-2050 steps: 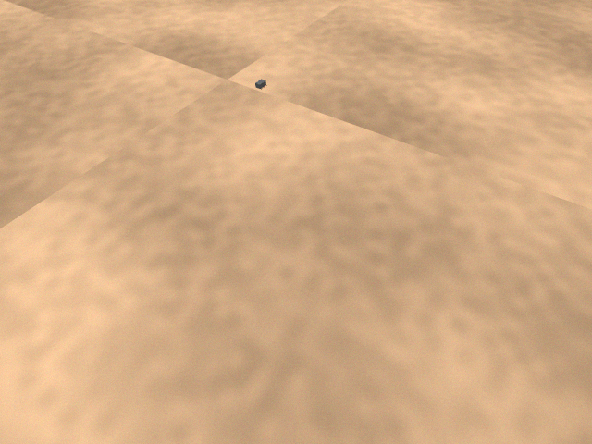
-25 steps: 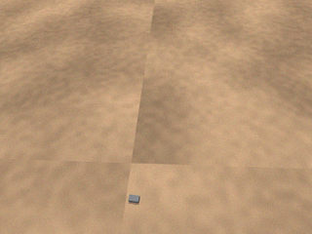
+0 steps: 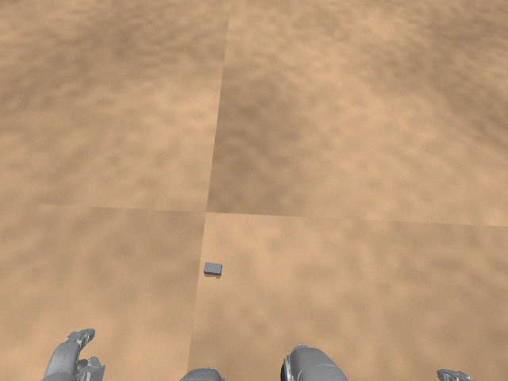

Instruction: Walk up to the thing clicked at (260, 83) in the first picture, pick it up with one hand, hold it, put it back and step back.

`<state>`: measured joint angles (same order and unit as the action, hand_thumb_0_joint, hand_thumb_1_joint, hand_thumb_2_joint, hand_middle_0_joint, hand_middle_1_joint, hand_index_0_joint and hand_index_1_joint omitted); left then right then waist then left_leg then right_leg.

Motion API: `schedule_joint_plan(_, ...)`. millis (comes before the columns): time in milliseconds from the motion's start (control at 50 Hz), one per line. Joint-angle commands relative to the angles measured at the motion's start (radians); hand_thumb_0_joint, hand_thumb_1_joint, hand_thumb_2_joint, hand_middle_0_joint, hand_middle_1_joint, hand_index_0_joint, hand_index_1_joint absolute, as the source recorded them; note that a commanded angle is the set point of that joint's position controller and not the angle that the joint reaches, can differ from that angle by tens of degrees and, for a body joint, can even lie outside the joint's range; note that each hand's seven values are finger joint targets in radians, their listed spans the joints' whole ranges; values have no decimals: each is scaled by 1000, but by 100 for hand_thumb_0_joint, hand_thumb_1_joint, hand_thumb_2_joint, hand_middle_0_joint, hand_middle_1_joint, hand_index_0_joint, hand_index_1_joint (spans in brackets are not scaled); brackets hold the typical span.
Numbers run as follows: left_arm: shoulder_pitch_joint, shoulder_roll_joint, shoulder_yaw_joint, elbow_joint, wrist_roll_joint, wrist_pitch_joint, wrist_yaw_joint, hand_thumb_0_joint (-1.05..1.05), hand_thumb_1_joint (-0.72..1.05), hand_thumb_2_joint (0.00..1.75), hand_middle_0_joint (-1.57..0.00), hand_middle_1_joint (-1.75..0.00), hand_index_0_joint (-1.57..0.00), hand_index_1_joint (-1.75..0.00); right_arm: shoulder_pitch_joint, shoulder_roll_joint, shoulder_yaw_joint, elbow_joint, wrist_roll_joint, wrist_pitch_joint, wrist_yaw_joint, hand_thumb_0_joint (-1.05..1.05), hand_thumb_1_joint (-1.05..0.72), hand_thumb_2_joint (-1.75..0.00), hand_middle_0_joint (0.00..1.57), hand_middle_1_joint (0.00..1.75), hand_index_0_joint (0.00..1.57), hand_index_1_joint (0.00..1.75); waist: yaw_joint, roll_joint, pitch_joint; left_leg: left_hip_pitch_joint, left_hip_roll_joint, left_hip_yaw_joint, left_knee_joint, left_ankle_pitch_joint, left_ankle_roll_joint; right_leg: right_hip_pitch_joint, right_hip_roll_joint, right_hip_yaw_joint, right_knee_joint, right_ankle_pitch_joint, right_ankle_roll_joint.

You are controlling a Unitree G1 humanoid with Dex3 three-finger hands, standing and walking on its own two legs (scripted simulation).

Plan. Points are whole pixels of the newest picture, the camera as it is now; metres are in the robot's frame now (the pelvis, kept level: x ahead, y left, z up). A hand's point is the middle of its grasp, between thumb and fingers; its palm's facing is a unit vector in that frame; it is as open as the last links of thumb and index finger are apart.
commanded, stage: step back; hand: left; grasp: from above
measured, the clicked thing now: (212, 268) +0.51 +0.13 -0.74
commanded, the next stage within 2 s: none
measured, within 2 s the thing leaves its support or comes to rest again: neither
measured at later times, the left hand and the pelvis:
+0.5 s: hand out of the picture +0.04 +0.25 -0.13, palm faces -0.10 -0.91 -0.40, open 7.4 cm; pelvis -0.08 +0.00 +0.00, yaw -6 degrees
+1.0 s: hand out of the picture -0.11 +0.29 -0.15, palm faces -0.06 -0.93 -0.35, open 7.4 cm; pelvis -0.22 +0.02 +0.01, yaw -5 degrees
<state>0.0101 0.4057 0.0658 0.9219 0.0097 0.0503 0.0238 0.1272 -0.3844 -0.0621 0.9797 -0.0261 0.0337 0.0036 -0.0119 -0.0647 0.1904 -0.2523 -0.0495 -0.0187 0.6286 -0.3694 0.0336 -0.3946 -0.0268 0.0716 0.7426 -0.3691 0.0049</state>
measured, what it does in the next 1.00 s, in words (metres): walks backwards: right foot, then left foot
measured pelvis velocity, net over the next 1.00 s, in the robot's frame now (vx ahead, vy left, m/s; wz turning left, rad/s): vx -0.22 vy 0.02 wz -0.08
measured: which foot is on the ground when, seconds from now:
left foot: down 0.00-0.42, up 0.44-0.72, down 0.74-1.00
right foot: up 0.00-0.36, down 0.38-0.76, up 0.78-1.00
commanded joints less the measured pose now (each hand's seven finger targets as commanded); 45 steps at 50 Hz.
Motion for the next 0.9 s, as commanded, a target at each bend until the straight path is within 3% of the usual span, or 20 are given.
schedule_joint_plan(0,48,134,34,-89,2,0,28,0,90,90,-20,-30,-20,-30,27,-305,-68,-98,-12,-23,-22,0,-90,-90,20,30,20,30,-19,250,-242,133,402,-393,-237,859,216,-84,141,134,414,-287,-32)
schedule_joint_plan(60,98,162,43,-80,-11,0,20,0,90,90,-20,-30,-20,-30,-48,-234,-50,-135,-14,-28,-40,0,-90,-90,20,30,20,30,33,209,-228,185,279,-206,-165,814,165,-137,134,139,475,-146,-24)
schedule_joint_plan(220,88,141,51,-147,4,-26,8,0,90,90,-20,-30,-20,-30,74,-218,-54,-156,7,-27,-48,0,-90,-90,20,30,20,30,-42,183,-260,353,298,-201,-100,797,199,-104,87,48,144,-125,18)
schedule_joint_plan(280,137,139,58,-134,8,-29,3,0,90,90,-20,-30,-20,-30,37,-236,-58,-177,11,-20,-40,0,-90,-90,20,30,20,30,-21,211,-284,265,290,-187,-78,707,178,21,53,-7,-30,-83,-3)
schedule_joint_plan(340,232,135,63,-96,17,-40,0,0,90,90,-20,-30,-20,-30,-28,-238,-51,-196,24,-9,-33,0,-90,-90,20,30,20,30,32,170,-295,109,250,-147,-9,544,121,217,57,-27,-298,188,-40)
schedule_joint_plan(360,231,169,71,-97,25,-45,2,0,90,90,-20,-30,-20,-30,-36,-209,-44,-198,31,-9,-31,0,-90,-90,20,30,20,30,28,100,-306,3,209,-130,28,399,78,304,-2,61,-297,349,-65)
schedule_joint_plan(380,228,228,86,-108,30,-50,2,0,90,90,-20,-30,-20,-30,-44,-181,-33,-210,41,-9,-28,0,-90,-90,20,30,20,30,33,-49,-295,-142,101,-81,145,200,19,338,-146,255,-319,462,-134)
schedule_joint_plan(400,165,291,93,-135,19,-45,-2,0,90,90,-20,-30,-20,-30,-70,-163,-33,-210,39,0,-33,0,-90,-90,20,30,20,30,53,-204,-213,-160,-53,-12,364,-201,-22,163,-328,440,-403,506,-310)
schedule_joint_plan(420,118,306,95,-172,30,-50,-1,0,90,90,-20,-30,-20,-30,-47,-189,-47,-195,27,8,-40,0,-90,-90,20,30,20,30,49,-196,-151,-116,-37,-103,540,-294,-39,22,-385,517,-418,507,-364)
schedule_joint_plan(500,51,182,75,-202,16,-45,8,0,90,90,-20,-30,-20,-30,52,-183,-32,-138,37,0,-33,0,-90,-90,20,30,20,30,-8,-57,-160,-187,-92,-141,599,-151,-46,138,-182,180,-338,576,-223)
schedule_joint_plan(620,161,177,74,-219,29,-28,11,0,90,90,-20,-30,-20,-30,49,-166,-18,-182,30,-21,-39,0,-90,-90,20,30,20,30,54,-118,-269,-207,4,-53,158,-153,-61,425,-170,158,-233,628,-211)
schedule_joint_plan(660,151,190,73,-226,18,-16,5,0,90,90,-20,-30,-20,-30,85,-164,-25,-169,19,-30,-36,0,-90,-90,20,30,20,30,37,-138,-288,-96,25,-5,-58,-48,-44,389,-160,144,-170,615,-189)
schedule_joint_plan(700,116,189,63,-240,5,0,-3,0,90,90,-20,-30,-20,-30,138,-171,-42,-145,-1,-37,-34,0,-90,-90,20,30,20,30,1,-92,-274,60,31,-2,-276,233,-30,241,-119,122,-102,467,-126)
schedule_joint_plan(720,138,148,53,-251,2,5,-6,0,90,90,-20,-30,-20,-30,119,-235,-61,-158,-20,-40,-34,0,-90,-90,20,30,20,30,15,60,-275,144,169,-206,-285,297,8,73,-44,91,-18,247,-75)
schedule_joint_plan(740,149,119,49,-249,-1,3,-4,0,90,90,-20,-30,-20,-30,66,-334,-80,-174,-28,-39,-27,0,-90,-90,20,30,20,30,20,287,-236,191,367,-467,-318,420,105,-148,143,21,157,-162,-34)
schedule_joint_plan(760,82,170,72,-251,17,3,13,0,90,90,-20,-30,-20,-30,57,-387,-89,-191,-16,-37,-24,0,-90,-90,20,30,20,30,-49,312,-204,-29,488,-541,-331,410,257,-59,135,109,345,-311,-13)
schedule_joint_plan(780,70,194,76,-242,20,2,14,0,90,90,-20,-30,-20,-30,5,-367,-87,-196,-11,-44,-31,0,-90,-90,20,30,20,30,-29,286,-161,-111,504,-565,-351,351,287,-33,98,153,467,-254,-17)
schedule_joint_plan(820,137,173,79,-201,0,2,0,0,90,90,-20,-30,-20,-30,-72,-255,-50,-212,-19,-47,-33,0,-90,-90,20,30,20,30,38,183,-164,-20,312,-257,-269,492,183,-76,140,169,534,-136,-24)
schedule_joint_plan(840,205,169,80,-183,-5,2,-4,0,90,90,-20,-30,-20,-30,-88,-234,-47,-217,-12,-47,-37,0,-90,-90,20,30,20,30,73,197,-168,22,277,-187,-248,515,158,-112,152,152,552,-98,-25)
schedule_joint_plan(880,205,175,89,-177,5,1,-10,0,90,90,-20,-30,-20,-30,-22,-218,-48,-207,-6,-48,-35,0,-90,-90,20,30,20,30,40,191,-186,91,260,-190,-222,520,161,-113,155,129,540,-82,5)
